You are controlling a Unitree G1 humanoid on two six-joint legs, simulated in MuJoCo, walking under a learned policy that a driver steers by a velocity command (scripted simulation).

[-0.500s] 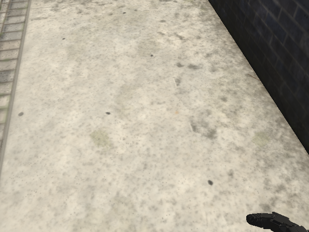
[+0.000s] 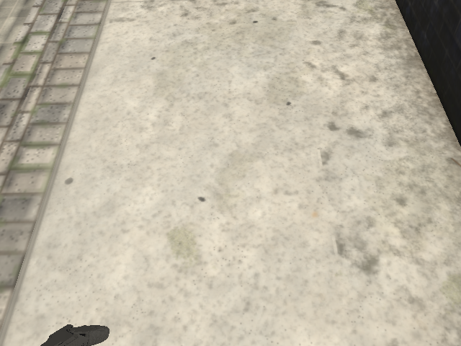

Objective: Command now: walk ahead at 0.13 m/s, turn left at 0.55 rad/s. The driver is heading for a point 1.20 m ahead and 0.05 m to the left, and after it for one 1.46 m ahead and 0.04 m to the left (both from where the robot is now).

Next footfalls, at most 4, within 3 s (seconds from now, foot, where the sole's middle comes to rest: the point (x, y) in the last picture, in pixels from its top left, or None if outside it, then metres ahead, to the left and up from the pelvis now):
0.40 left None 0.07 0.13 -0.76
0.96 right None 0.03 -0.12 -0.76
1.38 left None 0.11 0.11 -0.76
1.80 right None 0.34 -0.22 -0.76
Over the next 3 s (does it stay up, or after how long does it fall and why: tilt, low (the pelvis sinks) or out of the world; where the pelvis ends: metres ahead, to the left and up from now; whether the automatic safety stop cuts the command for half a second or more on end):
stays up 0.87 -0.06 0.02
